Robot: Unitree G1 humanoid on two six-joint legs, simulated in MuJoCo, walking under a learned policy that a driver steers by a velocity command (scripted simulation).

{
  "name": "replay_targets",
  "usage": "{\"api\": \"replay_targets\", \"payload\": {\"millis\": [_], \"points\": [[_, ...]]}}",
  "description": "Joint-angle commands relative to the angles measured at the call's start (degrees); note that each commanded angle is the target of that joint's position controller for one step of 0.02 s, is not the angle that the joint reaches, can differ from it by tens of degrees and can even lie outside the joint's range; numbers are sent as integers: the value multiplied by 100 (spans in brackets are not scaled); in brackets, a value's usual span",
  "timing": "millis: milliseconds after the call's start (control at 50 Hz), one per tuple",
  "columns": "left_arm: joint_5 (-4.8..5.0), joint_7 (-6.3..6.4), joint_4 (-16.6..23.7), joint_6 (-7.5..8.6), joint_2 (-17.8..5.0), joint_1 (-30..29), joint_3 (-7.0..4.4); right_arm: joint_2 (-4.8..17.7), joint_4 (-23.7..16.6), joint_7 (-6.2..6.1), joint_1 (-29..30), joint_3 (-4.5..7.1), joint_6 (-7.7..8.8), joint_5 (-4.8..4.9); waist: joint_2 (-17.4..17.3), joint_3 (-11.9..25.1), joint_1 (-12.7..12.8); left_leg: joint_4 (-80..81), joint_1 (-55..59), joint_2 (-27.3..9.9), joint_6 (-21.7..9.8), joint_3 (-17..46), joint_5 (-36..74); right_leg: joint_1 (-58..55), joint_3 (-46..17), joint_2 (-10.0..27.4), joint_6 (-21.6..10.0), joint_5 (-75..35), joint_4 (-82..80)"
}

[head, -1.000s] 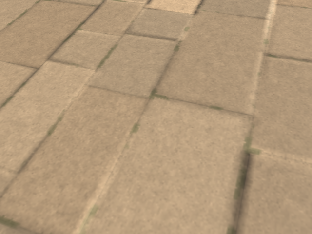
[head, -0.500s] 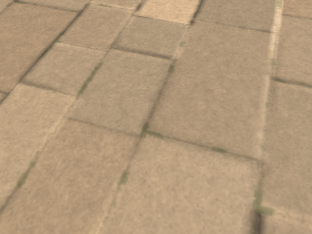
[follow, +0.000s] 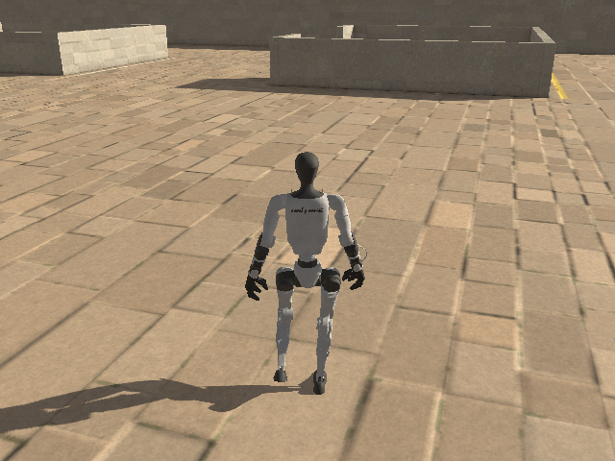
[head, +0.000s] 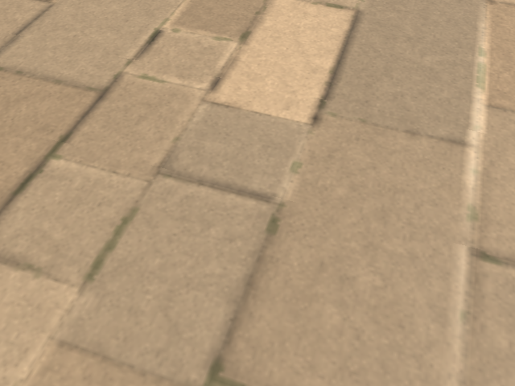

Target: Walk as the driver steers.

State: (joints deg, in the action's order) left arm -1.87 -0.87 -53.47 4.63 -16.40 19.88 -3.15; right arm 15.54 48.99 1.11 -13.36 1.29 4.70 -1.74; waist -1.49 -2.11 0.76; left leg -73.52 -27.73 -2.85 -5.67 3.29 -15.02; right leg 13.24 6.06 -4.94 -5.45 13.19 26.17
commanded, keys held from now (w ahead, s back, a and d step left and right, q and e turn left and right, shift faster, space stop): w+shift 0.16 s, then w+e+shift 0.56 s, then e+shift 0.26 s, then shift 0.02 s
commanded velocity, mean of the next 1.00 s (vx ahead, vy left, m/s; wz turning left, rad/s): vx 0.88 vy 0.00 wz -0.61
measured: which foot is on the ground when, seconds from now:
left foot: up 0.00-0.26, down 0.28-0.74, up 0.76-1.00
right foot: down 0.00-0.28, up 0.30-0.72, down 0.74-1.00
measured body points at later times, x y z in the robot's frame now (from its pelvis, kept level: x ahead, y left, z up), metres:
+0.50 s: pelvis +0.50 +0.03 +0.01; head +0.51 +0.03 +0.45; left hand +0.66 +0.29 -0.11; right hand +0.45 -0.25 -0.13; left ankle +0.47 +0.12 -0.73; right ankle +0.49 -0.10 -0.63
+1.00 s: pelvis +0.91 -0.10 +0.00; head +0.95 -0.14 +0.44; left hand +1.12 +0.11 -0.12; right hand +0.99 -0.44 -0.05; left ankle +1.17 -0.03 -0.67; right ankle +0.87 -0.09 -0.73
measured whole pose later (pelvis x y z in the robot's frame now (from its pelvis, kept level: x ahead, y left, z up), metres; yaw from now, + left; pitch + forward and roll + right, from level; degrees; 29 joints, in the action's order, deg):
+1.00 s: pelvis +0.91 -0.10 +0.00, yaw -40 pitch +2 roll +1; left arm 2.0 1.3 -45.2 1.1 -16.0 19.1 -4.6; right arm 14.6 34.3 -1.6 3.6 2.2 7.0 -0.7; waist -0.5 -5.4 4.5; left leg -45.5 -39.2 -2.6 4.9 11.1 -9.1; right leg 11.4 -8.2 -12.4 -9.8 15.2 27.3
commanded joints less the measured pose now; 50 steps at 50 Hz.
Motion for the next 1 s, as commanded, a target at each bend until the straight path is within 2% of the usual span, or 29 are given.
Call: {"api": "replay_targets", "payload": {"millis": [20, 80, 120, 180, 220, 260, 280, 300, 320, 340, 380, 400, 440, 500, 580, 640, 680, 720, 740, 760, 780, 800, 820, 840, 860, 900, 940, 960, 1000], "points": [[113, -7, 109, 235, -288, 152, -20, 110, -458, 140, 143, -54, -120, -112, 289, -439, -286, 564, -1153, -518, 175, 22, 275, 14, -1855, 1505, -719, 486, -2135], [168, -66, 57, 319, -331, 358, -20, 154, -867, 213, 1193, -139, -57, -88, 152, -780, -135, 2386, -1037, -493, 262, -503, 1567, 198, -921, 1022, -605, -994, -2436], [246, -52, 2, 395, -523, 557, -57, 63, -992, 292, 1618, -215, -9, 0, 218, -776, 1, 3481, -145, -306, 165, -810, 2506, 324, -742, 1106, -551, -1692, -2899], [257, -20, -160, 378, -704, 884, -58, 258, -1070, 229, 1883, -172, 0, 23, 232, -683, 86, 4179, -34, -33, -20, -942, 2794, -1003, -580, 1320, -421, -3488, -2767], [159, 52, -198, 286, -997, 912, -93, 496, -1038, 117, 1511, -72, 11, -37, 543, -115, -180, 4217, 527, 400, -104, -957, 1927, -1798, -660, 1476, -329, -5798, -1698], [24, 166, -194, 117, -1281, 674, -156, 919, -503, -63, -391, 144, 12, -32, 733, 945, -1131, 4237, 2460, 561, -193, -730, 901, -1588, -729, 1471, -235, -6094, 748], [-29, 172, -78, 101, -989, 594, -99, 1290, -252, -180, -1445, 287, 6, -121, 575, 1523, -1511, 3989, 3866, -221, -226, -15, -32, -489, -709, 1224, -234, -4561, 2514], [210, 72, 159, 125, 214, 1508, 139, 1847, -267, -212, -1588, 454, 51, -388, -1232, 2483, -702, 4483, 5577, -2207, -736, 2907, -1963, 1670, -711, 381, -104, 472, 5034], [379, 97, 178, 153, -332, 1286, 47, 1516, -293, -111, -1427, 443, 14, -218, -1095, 2897, -808, 5743, 5457, -2361, -784, 4540, -2845, 2300, -1163, 239, -218, 1086, 5796], [334, 136, 347, 125, -562, 422, -23, 1101, -284, -94, -764, 374, 54, -183, -523, 1558, -664, 5858, 4466, -2002, -532, 3316, -2525, 2756, -1116, 668, -253, 350, 5663], [215, 34, 383, 36, -363, -43, -1, 580, -151, -76, -383, 275, 140, -157, 121, 497, -410, 6074, 2911, -1552, -228, 1641, -673, 2443, -1088, 1052, -233, -79, 5095], [120, -29, 435, -75, -224, 107, 6, 422, -31, -97, -438, 222, 173, -105, -172, 393, -174, 6147, 2470, -1484, -158, 1122, -277, 2215, -1071, 1144, -172, -102, 4998], [71, -122, 557, -279, 41, -124, 31, 131, 196, -73, -565, 157, 252, 50, -175, 80, -17, 6362, 2127, -1198, 89, 244, 201, 2314, -1006, 1324, -115, -165, 4896], [53, -234, 1003, -401, 158, -942, 104, 170, 292, -42, -566, 164, 354, 95, -250, -370, 70, 6691, 1775, -996, 257, -887, 1224, 2733, -622, 1386, -11, -816, 4326], [109, -353, 1349, -369, 31, -1780, 175, 384, 337, -96, -667, 176, 410, 59, -8, -689, 76, 6869, 1955, -670, 435, -1911, 2951, 2463, 72, 1069, -200, -1832, 2537], [82, -386, 1398, -338, -136, -1871, 168, 781, 324, -235, -933, 218, 347, 112, -137, -542, 194, 6213, 2796, -874, 604, -2212, 6259, 1864, 667, 511, -459, -1891, 1725], [109, -323, 1166, -326, -445, -1075, 58, 1109, 191, -360, -861, 314, 147, 60, -423, 45, 665, 5052, 3216, -1033, 601, -2154, 7611, 914, 769, 114, -614, -1389, 1595], [119, -186, 519, -323, -935, 1181, -233, 1340, -53, -371, -338, 410, -68, -33, -414, 1055, 1691, 2067, 2470, -1196, 389, -1840, 7362, -1429, 235, -100, -949, -584, 1476], [159, -29, 383, -328, -1063, 1285, -367, 1105, -41, -247, -235, 410, -96, -2, 364, 787, 1546, -168, 1451, -367, 468, -1810, 2994, -2006, -401, 139, -1133, -534, 798], [106, 25, 469, -375, -1573, 664, -452, 280, -477, -179, -440, 209, 13, -77, 1719, 373, 550, -2264, -833, 569, 751, -1359, -1586, -2654, -2389, 1095, -1590, -3265, 1087], [8, 17, 734, -396, -1936, 547, -560, 359, -1018, -202, -531, 132, 142, 89, 1332, 1628, 466, -2737, -1918, 578, 788, -134, -1512, -3625, -4564, 1942, -2520, -2356, -105], [29, 58, 888, -381, -1619, 315, -531, 586, -997, -225, -216, 111, 253, 50, 170, 1145, 410, -2188, -2126, 265, 753, 140, -1119, -3058, -4827, 2091, -2299, -2089, -763], [82, 94, 828, -370, -1294, 52, -446, 629, -965, -227, -78, 115, 275, 41, -396, 323, 82, -1549, -1863, 78, 768, 111, -859, -1930, -4265, 1886, -2015, -2557, -876], [139, 111, 840, -327, -1120, -134, -385, 589, -958, -239, -41, 107, 198, -43, -589, 35, -174, -1143, -1487, -81, 855, 122, -850, -1127, -3773, 1693, -1868, -3430, -834], [295, -34, 1344, -45, -578, -684, -247, 821, -1084, -244, 128, 297, 316, 288, -754, 419, -298, -1020, -1036, 72, 905, 602, -958, -724, -3991, 1548, -1833, -3040, -989], [408, -21, 1450, 64, -804, -1116, -285, 858, -1217, -292, 280, 358, 236, 181, -679, 159, -590, 454, -557, -154, 1047, 446, -810, 258, -3071, 1027, -1506, -3323, -1047], [432, 182, 1457, -58, -947, -941, -368, 409, -1550, -333, 1089, 252, 245, 33, -537, 26, -352, 2107, -182, 231, 1154, -20, -177, 868, -2338, 305, -1085, -4274, -610], [404, 280, 1425, -203, -985, -760, -413, 190, -1618, -317, 1232, 188, 241, 35, -315, 256, -199, 2915, 217, 547, 1137, -200, 529, 970, -2064, -28, -759, -4286, -349], [415, 417, 1293, -443, -961, -241, -458, 127, -1662, -241, 1296, 198, 233, 179, 168, 828, 109, 4054, 959, 1042, 1117, -454, 1930, 815, -2000, -225, -130, -3603, 36]]}}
